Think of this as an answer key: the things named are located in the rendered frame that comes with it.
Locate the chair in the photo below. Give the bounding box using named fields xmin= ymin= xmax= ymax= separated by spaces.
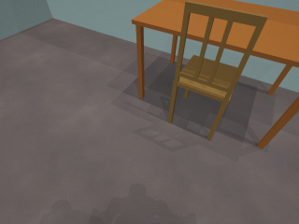
xmin=167 ymin=0 xmax=268 ymax=141

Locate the table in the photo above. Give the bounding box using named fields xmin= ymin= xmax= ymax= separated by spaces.
xmin=132 ymin=0 xmax=299 ymax=149

